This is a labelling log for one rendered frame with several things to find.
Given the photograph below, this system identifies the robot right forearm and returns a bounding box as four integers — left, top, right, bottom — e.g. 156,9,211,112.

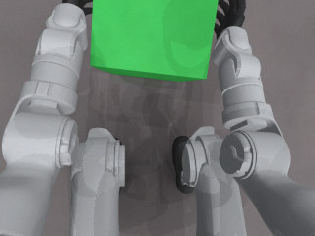
212,26,284,139

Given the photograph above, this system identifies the robot right hand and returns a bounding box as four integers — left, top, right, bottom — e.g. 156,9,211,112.
214,0,246,39

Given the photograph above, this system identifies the robot left thigh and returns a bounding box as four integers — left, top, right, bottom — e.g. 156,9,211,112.
68,137,125,236

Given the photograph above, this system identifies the robot left upper arm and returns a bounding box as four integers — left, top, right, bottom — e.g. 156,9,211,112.
0,111,79,236

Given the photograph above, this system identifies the carton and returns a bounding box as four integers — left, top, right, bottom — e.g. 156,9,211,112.
90,0,219,82

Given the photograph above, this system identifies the robot left hand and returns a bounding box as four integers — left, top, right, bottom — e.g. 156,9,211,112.
62,0,93,15

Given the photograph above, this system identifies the robot right upper arm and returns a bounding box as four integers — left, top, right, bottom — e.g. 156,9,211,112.
219,130,315,236

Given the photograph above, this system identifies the robot right foot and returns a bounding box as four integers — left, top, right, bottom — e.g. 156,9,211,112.
172,136,195,194

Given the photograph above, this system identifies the robot left forearm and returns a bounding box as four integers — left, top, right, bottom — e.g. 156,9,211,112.
1,3,88,161

